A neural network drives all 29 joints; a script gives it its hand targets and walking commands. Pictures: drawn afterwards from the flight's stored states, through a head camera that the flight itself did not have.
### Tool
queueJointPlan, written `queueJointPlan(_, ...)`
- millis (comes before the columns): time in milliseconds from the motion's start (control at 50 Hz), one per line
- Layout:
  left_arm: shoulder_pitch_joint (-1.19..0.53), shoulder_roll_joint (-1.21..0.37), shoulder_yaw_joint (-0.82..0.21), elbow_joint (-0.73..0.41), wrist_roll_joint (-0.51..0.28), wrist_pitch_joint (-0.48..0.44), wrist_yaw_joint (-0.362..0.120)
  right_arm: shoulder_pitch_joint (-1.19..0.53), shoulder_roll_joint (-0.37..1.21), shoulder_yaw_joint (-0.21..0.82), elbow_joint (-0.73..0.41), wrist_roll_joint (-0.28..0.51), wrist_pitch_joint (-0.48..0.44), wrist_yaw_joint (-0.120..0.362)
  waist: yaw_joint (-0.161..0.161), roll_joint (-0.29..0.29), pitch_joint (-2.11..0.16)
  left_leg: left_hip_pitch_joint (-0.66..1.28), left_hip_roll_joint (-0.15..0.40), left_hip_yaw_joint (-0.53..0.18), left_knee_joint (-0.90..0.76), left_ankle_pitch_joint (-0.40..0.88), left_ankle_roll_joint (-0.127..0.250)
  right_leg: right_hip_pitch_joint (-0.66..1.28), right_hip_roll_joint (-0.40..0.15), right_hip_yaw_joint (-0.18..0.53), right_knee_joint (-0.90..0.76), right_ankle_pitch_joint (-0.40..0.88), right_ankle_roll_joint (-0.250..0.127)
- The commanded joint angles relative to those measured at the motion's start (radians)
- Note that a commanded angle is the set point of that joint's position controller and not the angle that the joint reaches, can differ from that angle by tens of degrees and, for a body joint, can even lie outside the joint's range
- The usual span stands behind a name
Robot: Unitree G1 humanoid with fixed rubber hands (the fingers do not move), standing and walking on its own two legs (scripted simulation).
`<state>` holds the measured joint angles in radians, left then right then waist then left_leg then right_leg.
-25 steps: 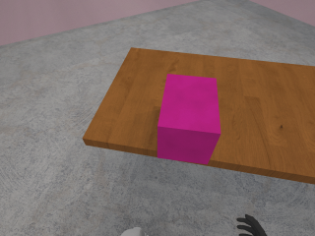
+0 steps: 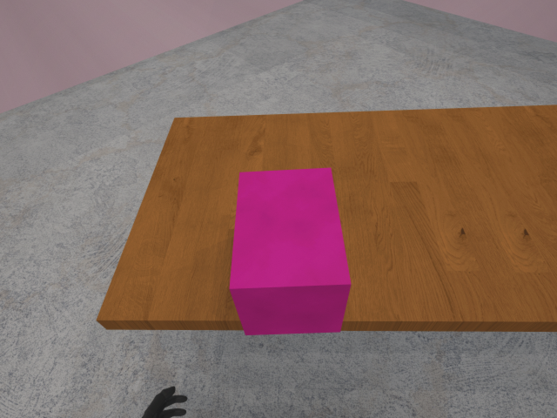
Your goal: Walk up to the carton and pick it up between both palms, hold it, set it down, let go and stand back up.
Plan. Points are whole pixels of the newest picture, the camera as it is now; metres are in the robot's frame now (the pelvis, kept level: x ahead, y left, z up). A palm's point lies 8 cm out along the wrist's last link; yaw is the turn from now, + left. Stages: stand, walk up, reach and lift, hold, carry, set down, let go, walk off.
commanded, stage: walk up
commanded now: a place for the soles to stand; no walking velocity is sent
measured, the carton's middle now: (288, 250) +0.40 +0.02 -0.03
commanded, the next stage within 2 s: none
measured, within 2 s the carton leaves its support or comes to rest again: neither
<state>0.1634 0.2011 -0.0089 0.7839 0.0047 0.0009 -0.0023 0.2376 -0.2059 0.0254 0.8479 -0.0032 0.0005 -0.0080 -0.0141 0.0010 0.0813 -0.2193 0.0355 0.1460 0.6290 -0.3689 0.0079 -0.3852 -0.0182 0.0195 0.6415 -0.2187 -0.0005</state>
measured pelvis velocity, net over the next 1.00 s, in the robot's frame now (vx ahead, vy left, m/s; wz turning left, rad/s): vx -0.06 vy -0.03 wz -0.02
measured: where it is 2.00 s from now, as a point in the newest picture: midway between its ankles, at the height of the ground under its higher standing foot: outside the picture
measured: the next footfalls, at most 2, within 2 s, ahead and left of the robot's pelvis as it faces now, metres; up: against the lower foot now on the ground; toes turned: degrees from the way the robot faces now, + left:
left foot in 1.14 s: -0.09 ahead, +0.08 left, +0.00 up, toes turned +4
right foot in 1.36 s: +0.00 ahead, -0.14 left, +0.00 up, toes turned +6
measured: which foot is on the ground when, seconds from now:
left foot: down 0.00-0.88, up 0.90-1.00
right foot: down 0.00-1.00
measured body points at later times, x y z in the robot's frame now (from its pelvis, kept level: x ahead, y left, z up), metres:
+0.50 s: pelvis +0.01 +0.00 +0.00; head +0.03 -0.01 +0.45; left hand +0.10 +0.26 -0.13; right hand +0.08 -0.25 -0.14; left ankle -0.02 +0.11 -0.72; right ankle +0.08 -0.12 -0.72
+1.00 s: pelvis -0.06 -0.03 -0.02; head -0.01 -0.05 +0.42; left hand +0.09 +0.24 -0.12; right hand +0.06 -0.31 -0.15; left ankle -0.07 +0.11 -0.68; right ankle +0.08 -0.12 -0.72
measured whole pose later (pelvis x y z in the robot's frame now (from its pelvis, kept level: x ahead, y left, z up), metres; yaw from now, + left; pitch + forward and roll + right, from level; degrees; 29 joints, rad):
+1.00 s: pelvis -0.06 -0.03 -0.02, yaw -1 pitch -4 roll +2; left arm 0.12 0.27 0.03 0.72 0.00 0.07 0.02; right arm 0.13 -0.32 -0.05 0.77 0.00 0.09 -0.01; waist 0.00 0.02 0.19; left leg -0.41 -0.03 -0.02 1.12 -0.64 0.01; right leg -0.50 0.02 0.00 0.76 -0.18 -0.05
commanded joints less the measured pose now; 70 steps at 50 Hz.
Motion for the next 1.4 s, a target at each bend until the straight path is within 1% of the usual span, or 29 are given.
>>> queueJointPlan(0, 0.04, 0.123, 0.028, -0.015, 0.004, -0.023, -0.001, 0.027, -0.14, -0.032, -0.037, 0.001, -0.017, -0.005, 0.023, -0.033, -0.116, -0.02, 0.116, -0.129, -0.172, 0.165, 0.046, 0.138, -0.08, 0.116, -0.088, 0.344, -0.06)
queueJointPlan(240, 0.05, 0.155, 0.023, 0.024, 0.003, -0.017, 0.01, -0.05, -0.154, -0.034, -0.016, 0.003, 0.018, -0.002, 0.023, 0.016, -0.043, -0.031, 0.136, -0.085, -0.233, -0.038, 0.069, 0.059, -0.034, 0.115, -0.094, 0.189, -0.044)
queueJointPlan(540, 0.099, 0.192, 0.027, 0.014, -0.003, -0.012, 0.021, -0.041, -0.179, -0.028, 0.006, -0.002, 0.038, -0.002, 0.021, -0.041, -0.064, 0.043, 0.116, -0.033, -0.177, -0.062, 0.073, -0.003, -0.018, 0.191, -0.09, 0.17, -0.052)
queueJointPlan(560, 0.019, 0.243, 0.057, -0.001, 0.0, 0.005, 0.027, -0.077, -0.227, -0.055, -0.022, 0.004, 0.039, -0.011, 0.008, -0.062, -0.005, 0.012, 0.156, -0.07, -0.121, 0.252, 0.082, -0.015, -0.02, 0.156, -0.027, 0.437, -0.048)
queueJointPlan(580, 0.041, 0.241, 0.056, -0.002, 0.0, 0.012, 0.03, -0.067, -0.243, -0.062, -0.031, 0.0, 0.039, -0.013, 0.014, -0.046, -0.064, 0.047, 0.166, -0.052, -0.068, 0.412, 0.094, 0.015, -0.018, 0.128, 0.026, 0.534, -0.049)
queueJointPlan(620, 0.053, 0.229, 0.06, -0.012, 0.005, 0.024, 0.031, -0.057, -0.25, -0.075, -0.053, -0.003, 0.046, -0.013, 0.008, -0.023, -0.133, 0.076, 0.176, -0.054, -0.008, 0.456, 0.119, 0.032, -0.007, 0.091, 0.082, 0.547, -0.059)
queueJointPlan(700, 0.011, 0.221, 0.068, -0.051, 0.014, 0.052, 0.022, -0.075, -0.25, -0.096, -0.102, -0.005, 0.073, -0.008, -0.002, 0.055, -0.113, -0.037, 0.225, -0.111, -0.046, 0.219, 0.153, 0.038, 0.017, 0.046, 0.151, 0.376, -0.054)
queueJointPlan(780, 0.021, 0.205, 0.075, -0.078, 0.019, 0.065, 0.01, -0.159, -0.278, -0.108, -0.141, -0.007, 0.081, -0.008, 0.024, 0.17, -0.03, -0.241, 0.339, -0.196, -0.166, 0.13, 0.179, 0.1, 0.055, -0.006, 0.239, -0.065, -0.021)
queueJointPlan(800, 0.031, 0.207, 0.078, -0.078, 0.018, 0.064, 0.006, -0.181, -0.282, -0.109, -0.149, -0.008, 0.082, -0.009, 0.033, 0.178, -0.017, -0.282, 0.344, -0.191, -0.167, 0.108, 0.173, 0.126, 0.049, 0.0, 0.233, -0.113, -0.022)
queueJointPlan(820, 0.036, 0.214, 0.084, -0.081, 0.018, 0.061, 0.002, -0.189, -0.278, -0.108, -0.148, -0.01, 0.083, -0.009, 0.043, 0.147, 0.004, -0.315, 0.315, -0.17, -0.132, 0.051, 0.147, 0.145, 0.032, 0.021, 0.186, -0.104, -0.029)
queueJointPlan(840, 0.033, 0.229, 0.087, -0.089, 0.014, 0.055, -0.002, -0.173, -0.264, -0.101, -0.148, -0.008, 0.087, -0.006, 0.043, 0.069, 0.011, -0.319, 0.243, -0.128, -0.064, -0.07, 0.107, 0.127, 0.007, 0.07, 0.081, -0.08, -0.044)
queueJointPlan(860, 0.01, 0.269, 0.096, -0.103, 0.004, 0.05, -0.004, -0.142, -0.233, -0.09, -0.148, -0.001, 0.094, -0.001, 0.039, -0.109, 0.018, -0.265, 0.098, -0.068, 0.108, -0.241, 0.052, 0.008, -0.087, 0.246, -0.15, -0.144, -0.093)
queueJointPlan(880, 0.02, 0.325, 0.11, -0.111, -0.015, 0.05, 0.002, -0.101, -0.208, -0.082, -0.149, 0.005, 0.101, 0.001, 0.058, -0.273, -0.01, -0.182, -0.082, -0.036, 0.395, -0.327, 0.007, -0.112, -0.219, 0.532, -0.393, -0.269, -0.166)
queueJointPlan(900, 0.016, 0.327, 0.106, -0.109, -0.02, 0.049, 0.017, -0.068, -0.209, -0.09, -0.151, -0.005, 0.104, 0.0, 0.053, -0.24, -0.042, -0.169, -0.082, -0.175, 0.548, -0.367, 0.004, -0.12, -0.273, 0.638, -0.466, -0.285, -0.203)
queueJointPlan(940, -0.064, 0.291, 0.104, -0.135, -0.006, 0.059, 0.044, 0.01, -0.2, -0.097, -0.128, 0.01, 0.084, -0.007, 0.009, -0.181, -0.099, -0.188, -0.066, -0.255, 0.606, -0.3, 0.003, -0.034, -0.263, 0.499, -0.411, -0.243, -0.213)
queueJointPlan(980, -0.098, 0.241, 0.097, -0.155, 0.012, 0.062, 0.046, 0.102, -0.204, -0.102, -0.103, -0.002, 0.061, -0.009, -0.017, -0.179, -0.173, -0.155, -0.074, -0.215, 0.574, -0.259, -0.007, 0.022, -0.222, 0.376, -0.378, -0.26, -0.172)
queueJointPlan(1040, -0.078, 0.212, 0.089, -0.141, 0.017, 0.067, 0.041, 0.164, -0.196, -0.108, -0.102, -0.007, 0.05, 0.001, -0.01, -0.198, -0.178, -0.105, -0.077, -0.131, 0.32, -0.301, -0.001, 0.069, -0.202, 0.296, -0.397, -0.368, -0.124)
queueJointPlan(1080, -0.052, 0.235, 0.092, -0.124, 0.018, 0.08, 0.038, 0.257, -0.179, -0.112, -0.078, -0.004, 0.048, 0.01, -0.02, -0.231, -0.166, 0.026, -0.104, -0.069, 0.095, -0.265, 0.033, 0.025, -0.189, 0.254, -0.43, -0.446, -0.063)
queueJointPlan(1100, -0.047, 0.247, 0.087, -0.113, 0.017, 0.086, 0.036, 0.327, -0.172, -0.117, -0.059, -0.007, 0.042, 0.012, -0.047, -0.223, -0.151, 0.149, -0.117, -0.055, -0.059, -0.178, 0.065, -0.062, -0.161, 0.196, -0.418, -0.491, 0.001)
queueJointPlan(1120, -0.021, 0.224, 0.072, -0.098, 0.016, 0.089, 0.032, 0.346, -0.178, -0.126, -0.053, -0.014, 0.033, 0.01, -0.052, -0.112, -0.102, 0.166, -0.073, -0.171, -0.233, -0.161, 0.102, -0.13, -0.1, 0.12, -0.291, -0.498, 0.06)
queueJointPlan(1140, 0.037, 0.161, 0.052, -0.085, 0.013, 0.088, 0.023, 0.288, -0.203, -0.132, -0.076, -0.006, 0.025, 0.007, -0.031, 0.132, -0.069, 0.062, 0.157, -0.555, -0.359, -0.39, 0.171, -0.192, 0.007, 0.014, 0.083, -0.411, 0.09)
queueJointPlan(1160, -0.012, 0.174, 0.063, -0.094, 0.018, 0.087, 0.028, 0.127, -0.268, -0.141, -0.108, 0.013, 0.023, -0.011, -0.024, 0.153, 0.055, -0.226, 0.312, -0.752, -0.461, -0.544, 0.203, -0.206, 0.07, 0.016, 0.289, -0.325, 0.087)
queueJointPlan(1180, -0.016, 0.179, 0.073, -0.078, 0.027, 0.08, 0.022, 0.037, -0.214, -0.122, -0.113, 0.014, 0.015, -0.028, 0.014, 0.068, 0.118, -0.344, 0.276, -0.663, -0.469, -0.485, 0.17, -0.128, 0.018, 0.106, 0.334, -0.205, 0.069)
queueJointPlan(1220, 0.011, 0.142, 0.057, -0.049, 0.025, 0.054, 0.007, -0.056, -0.146, -0.091, -0.118, 0.003, -0.014, -0.028, 0.063, 0.11, 0.076, -0.284, 0.153, -0.453, -0.4, -0.179, 0.099, -0.056, 0.031, 0.081, 0.285, -0.101, 0.042)
queueJointPlan(1280, 0.006, 0.111, 0.034, -0.02, 0.029, 0.015, -0.002, 0.043, -0.144, -0.087, -0.091, -0.011, -0.025, -0.005, 0.005, 0.162, 0.008, -0.121, 0.094, -0.363, -0.304, -0.068, 0.098, 0.023, 0.034, -0.003, 0.038, -0.125, 0.032)
queueJointPlan(1320, 0.024, 0.102, 0.025, -0.013, 0.024, -0.001, 0.005, 0.107, -0.152, -0.082, -0.056, -0.013, -0.015, 0.003, 0.003, 0.148, 0.002, -0.093, 0.094, -0.361, -0.233, 0.025, 0.088, 0.115, 0.032, -0.007, -0.198, 0.0, 0.017)
queueJointPlan(1340, 0.04, 0.123, 0.028, -0.009, 0.029, -0.01, 0.011, 0.158, -0.139, -0.075, -0.042, -0.013, -0.016, 0.007, -0.003, 0.129, -0.016, -0.12, 0.086, -0.362, -0.201, 0.082, 0.067, 0.197, -0.011, 0.067, -0.227, 0.055, -0.003)
queueJointPlan(1360, 0.024, 0.164, 0.034, -0.007, 0.025, -0.014, 0.014, 0.209, -0.109, -0.06, -0.04, 0.001, -0.021, 0.01, -0.029, 0.044, -0.054, -0.154, 0.048, -0.33, -0.195, 0.072, 0.035, 0.236, -0.078, 0.187, -0.194, 0.077, -0.043)
queueJointPlan(1380, 0.034, 0.173, 0.034, 0.011, 0.009, -0.013, 0.012, 0.206, -0.098, -0.049, -0.029, 0.001, -0.018, 0.007, -0.025, 0.018, -0.053, -0.091, 0.013, -0.29, -0.195, 0.016, 0.028, 0.153, -0.104, 0.225, -0.212, -0.006, -0.075)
